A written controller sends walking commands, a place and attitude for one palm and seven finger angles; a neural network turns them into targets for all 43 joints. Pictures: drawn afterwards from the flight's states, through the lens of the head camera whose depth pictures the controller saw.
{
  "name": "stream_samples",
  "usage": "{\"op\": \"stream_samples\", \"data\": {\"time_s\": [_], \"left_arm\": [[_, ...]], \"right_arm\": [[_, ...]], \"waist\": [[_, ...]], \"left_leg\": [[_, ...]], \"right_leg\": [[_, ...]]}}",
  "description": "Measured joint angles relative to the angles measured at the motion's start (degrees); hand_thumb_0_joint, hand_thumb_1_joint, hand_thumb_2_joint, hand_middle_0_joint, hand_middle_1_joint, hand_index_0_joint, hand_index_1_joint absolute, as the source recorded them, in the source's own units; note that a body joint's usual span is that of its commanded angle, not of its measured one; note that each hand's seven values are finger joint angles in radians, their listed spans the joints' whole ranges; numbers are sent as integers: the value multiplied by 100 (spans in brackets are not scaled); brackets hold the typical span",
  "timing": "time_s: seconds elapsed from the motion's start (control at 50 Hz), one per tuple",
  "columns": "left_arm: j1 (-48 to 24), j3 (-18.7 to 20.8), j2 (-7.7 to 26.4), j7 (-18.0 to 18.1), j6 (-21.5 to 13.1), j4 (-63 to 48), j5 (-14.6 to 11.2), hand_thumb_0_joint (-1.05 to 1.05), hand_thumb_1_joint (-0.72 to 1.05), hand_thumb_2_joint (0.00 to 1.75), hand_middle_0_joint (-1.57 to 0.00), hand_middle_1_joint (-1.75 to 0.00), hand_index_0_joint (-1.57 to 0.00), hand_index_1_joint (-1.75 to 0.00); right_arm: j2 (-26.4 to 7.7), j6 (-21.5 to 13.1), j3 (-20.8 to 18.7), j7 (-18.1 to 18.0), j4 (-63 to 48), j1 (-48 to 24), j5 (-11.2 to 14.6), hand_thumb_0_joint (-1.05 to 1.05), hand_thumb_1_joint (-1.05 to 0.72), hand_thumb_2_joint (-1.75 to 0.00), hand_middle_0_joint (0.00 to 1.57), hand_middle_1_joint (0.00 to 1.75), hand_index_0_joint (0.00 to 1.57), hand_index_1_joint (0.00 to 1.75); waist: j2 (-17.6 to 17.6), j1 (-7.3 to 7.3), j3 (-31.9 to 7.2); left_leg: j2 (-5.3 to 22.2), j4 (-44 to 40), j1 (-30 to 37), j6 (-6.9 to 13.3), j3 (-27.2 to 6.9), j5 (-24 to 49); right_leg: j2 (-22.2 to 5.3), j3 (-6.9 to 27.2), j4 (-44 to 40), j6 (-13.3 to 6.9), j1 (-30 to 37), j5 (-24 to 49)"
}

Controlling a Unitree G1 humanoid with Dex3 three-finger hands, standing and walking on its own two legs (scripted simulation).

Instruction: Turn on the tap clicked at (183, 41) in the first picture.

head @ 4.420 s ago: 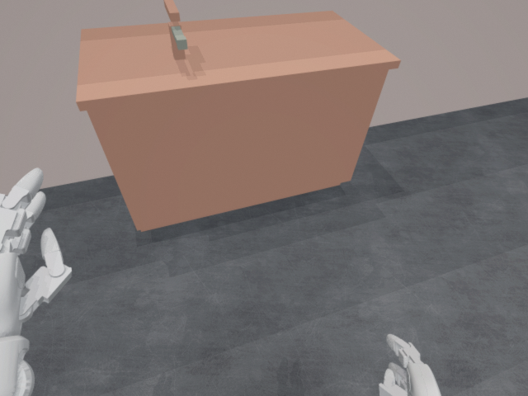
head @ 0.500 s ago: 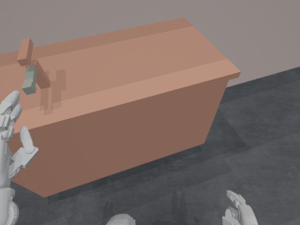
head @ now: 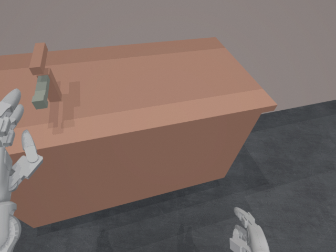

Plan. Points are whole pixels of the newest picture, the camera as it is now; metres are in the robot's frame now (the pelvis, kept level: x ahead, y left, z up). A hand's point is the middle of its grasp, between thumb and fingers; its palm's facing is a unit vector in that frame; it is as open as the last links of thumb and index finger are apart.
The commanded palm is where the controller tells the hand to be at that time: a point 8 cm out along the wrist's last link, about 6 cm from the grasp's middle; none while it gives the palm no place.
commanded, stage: come to a stop and stand still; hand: left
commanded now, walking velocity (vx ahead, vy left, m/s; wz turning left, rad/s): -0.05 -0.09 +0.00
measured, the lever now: (40, 102) +0.45 +0.39 +0.08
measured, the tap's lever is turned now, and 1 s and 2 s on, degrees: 0 0 0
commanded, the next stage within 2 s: look again from close up in 1.66 s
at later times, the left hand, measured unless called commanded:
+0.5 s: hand (64, 191) +0.19 +0.20 +0.13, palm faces +0.27 -0.90 -0.35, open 7.4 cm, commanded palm +0.14 +0.25 +0.18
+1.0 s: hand (27, 164) +0.22 +0.27 +0.16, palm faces +0.38 -0.86 -0.34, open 7.4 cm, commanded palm +0.16 +0.29 +0.18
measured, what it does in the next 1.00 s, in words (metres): stands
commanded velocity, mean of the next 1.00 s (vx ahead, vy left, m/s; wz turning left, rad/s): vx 0.00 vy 0.00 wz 0.00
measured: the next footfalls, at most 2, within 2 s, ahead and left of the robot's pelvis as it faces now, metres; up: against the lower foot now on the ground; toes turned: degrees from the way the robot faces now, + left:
none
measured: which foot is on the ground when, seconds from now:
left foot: down 0.00-1.00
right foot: down 0.00-1.00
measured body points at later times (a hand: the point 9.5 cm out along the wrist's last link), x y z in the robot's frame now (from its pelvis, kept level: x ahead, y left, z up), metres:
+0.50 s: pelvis -0.04 -0.02 +0.00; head -0.04 +0.00 +0.45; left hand +0.17 +0.25 +0.15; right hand +0.09 -0.29 -0.07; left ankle +0.03 +0.09 -0.74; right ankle +0.00 -0.12 -0.74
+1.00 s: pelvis -0.01 +0.02 +0.01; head +0.02 +0.05 +0.45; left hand +0.19 +0.31 +0.18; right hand +0.16 -0.18 -0.06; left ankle +0.03 +0.09 -0.74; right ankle +0.00 -0.12 -0.73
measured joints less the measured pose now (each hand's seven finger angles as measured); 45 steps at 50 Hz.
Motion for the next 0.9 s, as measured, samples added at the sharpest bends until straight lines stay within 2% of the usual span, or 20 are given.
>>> {"op": "stream_samples", "data": {"time_s": [0.08, 0.14, 0.16, 0.18, 0.22, 0.26, 0.3, 0.36, 0.4, 0.46, 0.5, 0.54, 0.6, 0.64, 0.72, 0.8, 0.9], "left_arm": [[194, 58, 97, -38, -25, -395, -38, 1, 89, 90, -21, -30, -21, -30], [386, 154, 184, -80, -67, -455, -60, 1, 89, 90, -21, -30, -21, -30], [88, 230, 385, -266, -53, -294, 125, 1, 89, 90, -21, -30, -21, -30], [-380, 338, 635, -431, -170, 67, 177, 1, 89, 90, -22, -30, -22, -30], [-1037, 617, 816, -472, -243, 755, 48, 1, 89, 90, -22, -30, -22, -30], [-1187, 810, 664, -419, -111, 1145, -102, 1, 89, 90, -22, -30, -22, -30], [-905, 739, 346, -373, 32, 1144, -173, 1, 89, 90, -21, -30, -21, -30], [-113, 208, -128, -406, 126, 793, -133, 1, 90, 90, -21, -30, -21, -30], [335, -149, -266, -457, 177, 567, -70, 1, 90, 90, -21, -30, -21, -30], [531, -364, -186, -444, 188, 408, -22, 1, 89, 90, -21, -30, -21, -30], [380, -294, -58, -374, 166, 398, -27, 1, 89, 90, -22, -30, -22, -30], [137, -137, 54, -302, 105, 407, -31, 1, 89, 90, -22, -30, -22, -30], [-182, 107, 122, -218, -51, 333, -6, 1, 89, 90, -22, -30, -22, -30], [-280, 213, 144, -195, -172, 222, -9, 1, 89, 90, -22, -30, -22, -30], [-138, 163, 102, -249, -338, 211, -27, 1, 89, 90, -21, -30, -21, -30], [113, -40, -5, -333, -221, 453, 2, 1, 89, 90, -21, -30, -21, -30], [14, -42, 15, -344, -49, 516, 9, 1, 89, 90, -21, -30, -21, -30]], "right_arm": [[149, -152, 135, 156, -127, -118, 3, 1, -90, -90, 20, 30, 20, 30], [133, -145, 155, 196, -173, -156, 41, 1, -90, -90, 20, 30, 21, 30], [92, -232, 65, 176, -181, -77, -47, 1, -90, -90, 20, 30, 21, 30], [40, -315, -4, 149, -99, -26, -65, 1, -90, -90, 20, 30, 21, 30], [-88, -305, -44, 143, 68, -47, 4, 1, -90, -90, 20, 30, 21, 30], [-279, -302, -100, 172, 71, -15, 67, 1, -90, -90, 20, 30, 21, 30], [-502, -310, -193, 206, 9, 75, 136, 1, -90, -90, 20, 30, 21, 30], [-729, -302, -319, 186, -31, 229, 181, 1, -90, -90, 20, 30, 20, 30], [-775, -308, -353, 129, -11, 320, 163, 1, -90, -90, 20, 30, 20, 30], [-747, -365, -345, 25, 60, 430, 113, 1, -90, -90, 20, 30, 20, 30], [-680, -392, -311, -26, 106, 459, 86, 1, -90, -90, 20, 30, 20, 30], [-617, -417, -264, -45, 107, 487, 71, 1, -90, -90, 20, 30, 20, 30], [-553, -493, -205, -8, 37, 495, 53, 1, -90, -90, 20, 30, 20, 30], [-514, -549, -167, 43, -16, 450, 39, 1, -90, -90, 20, 30, 20, 30], [-405, -558, -87, 131, -11, 342, 15, 1, -90, -90, 20, 30, 20, 30], [-286, -485, 5, 147, -14, 315, 16, 1, -90, -90, 20, 30, 20, 30], [-166, -451, 114, 143, -29, 205, -29, 1, -90, -90, 20, 30, 20, 30]], "waist": [[135, -12, 105], [313, -32, 177], [399, 91, 208], [427, 227, 214], [400, 333, 254], [449, 271, 254], [561, 156, 205], [585, 59, 63], [465, 39, -23], [234, 3, -66], [62, 19, -11], [-46, 29, 8], [-59, 24, -1], [-37, 11, 7], [51, 2, -95], [130, 33, -200], [-30, 129, 41]], "left_leg": [[142, -50, -69, -71, -15, 106], [297, 59, -138, -160, -61, 108], [373, 171, -229, -172, -110, 105], [367, 222, -313, -169, -227, 86], [330, 106, -290, -250, -277, 234], [327, -7, -235, -272, -215, 325], [320, -31, -216, -219, -189, 318], [174, 86, -249, -141, -321, -113], [53, 227, -260, -116, -433, -351], [-59, 96, -124, -94, -589, -102], [-54, 3, -32, -113, -621, 203], [-47, -63, 21, -117, -645, 215], [-47, -151, 18, -70, -693, 196], [-75, -183, 4, -54, -691, 292], [-140, -210, -8, 3, -639, 251], [-211, -418, 11, 60, -636, 300], [-404, -501, 63, 182, -667, 340]], "right_leg": [[14, 55, -590, 54, 124, 319], [97, -77, -1081, 3, 279, 1184], [169, -136, -1121, -79, 274, 1292], [206, -173, -1079, -172, 209, 1282], [210, -141, -962, -285, 112, 1216], [206, -80, -935, -281, 78, 1228], [215, -33, -983, -233, 88, 1279], [226, 92, -1090, -211, 95, 1364], [246, 182, -1124, -229, 78, 1405], [297, 184, -1111, -245, 91, 1408], [314, 180, -1139, -235, 172, 1418], [329, 169, -1227, -195, 247, 1373], [357, 163, -1417, -146, 311, 1287], [336, 174, -1548, -130, 338, 1498], [278, 236, -1708, -74, 372, 1684], [256, 322, -1820, -16, 374, 1390], [142, 421, -1823, 20, 397, 1698]]}}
